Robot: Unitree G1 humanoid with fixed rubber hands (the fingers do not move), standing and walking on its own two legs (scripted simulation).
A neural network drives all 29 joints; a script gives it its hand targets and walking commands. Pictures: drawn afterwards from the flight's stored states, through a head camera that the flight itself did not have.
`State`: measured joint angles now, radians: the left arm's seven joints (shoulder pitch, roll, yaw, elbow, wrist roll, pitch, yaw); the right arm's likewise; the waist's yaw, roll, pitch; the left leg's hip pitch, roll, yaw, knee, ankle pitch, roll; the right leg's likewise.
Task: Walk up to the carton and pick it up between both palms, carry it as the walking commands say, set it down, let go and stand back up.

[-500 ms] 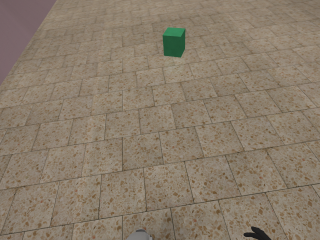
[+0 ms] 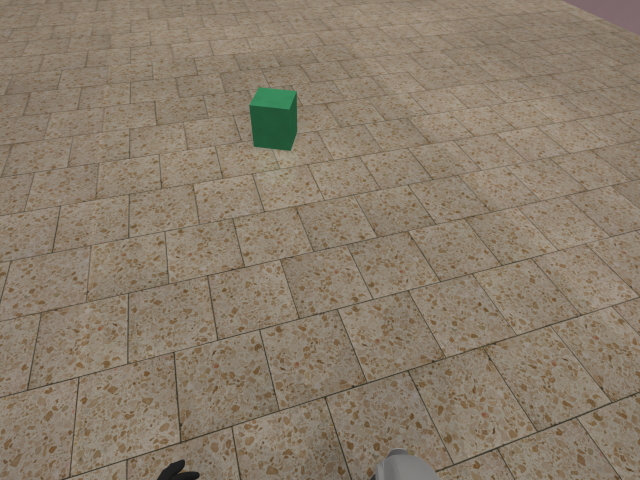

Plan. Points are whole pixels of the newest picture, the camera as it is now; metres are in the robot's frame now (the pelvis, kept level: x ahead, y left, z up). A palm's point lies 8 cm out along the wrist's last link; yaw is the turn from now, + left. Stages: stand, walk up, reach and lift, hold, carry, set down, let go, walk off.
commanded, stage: walk up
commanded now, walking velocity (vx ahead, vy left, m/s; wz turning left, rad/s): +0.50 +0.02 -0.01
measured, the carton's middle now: (274, 119) +2.01 +0.05 -0.66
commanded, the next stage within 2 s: none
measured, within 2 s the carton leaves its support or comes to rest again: neither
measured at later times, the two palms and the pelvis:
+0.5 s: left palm out of the picture +0.14 +0.22 -0.11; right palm (460, 342) +0.36 -0.26 -0.14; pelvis +0.24 -0.02 +0.00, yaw +0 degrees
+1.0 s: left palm (157, 252) +0.61 +0.30 -0.13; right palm (414, 323) +0.39 -0.18 -0.11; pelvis +0.48 +0.06 +0.00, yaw +0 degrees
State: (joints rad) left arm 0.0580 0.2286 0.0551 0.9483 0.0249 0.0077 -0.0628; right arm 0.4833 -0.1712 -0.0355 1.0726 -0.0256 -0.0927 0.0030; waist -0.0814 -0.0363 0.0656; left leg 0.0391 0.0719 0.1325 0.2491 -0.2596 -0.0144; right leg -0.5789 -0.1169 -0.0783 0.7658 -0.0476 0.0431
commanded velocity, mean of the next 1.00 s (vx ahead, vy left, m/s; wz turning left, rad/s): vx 0.50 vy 0.07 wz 0.00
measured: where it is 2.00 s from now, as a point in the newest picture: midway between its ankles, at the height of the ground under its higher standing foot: (274, 284)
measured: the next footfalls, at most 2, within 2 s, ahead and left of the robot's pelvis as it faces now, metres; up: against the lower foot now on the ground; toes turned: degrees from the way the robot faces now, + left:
right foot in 0.14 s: +0.23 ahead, -0.15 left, +0.00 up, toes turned -8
left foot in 0.66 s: +0.47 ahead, +0.16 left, +0.00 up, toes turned +8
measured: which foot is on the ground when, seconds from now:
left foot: down 0.00-0.14, up 0.16-0.64, down 0.66-1.00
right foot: up 0.00-0.12, down 0.14-0.66, up 0.68-1.00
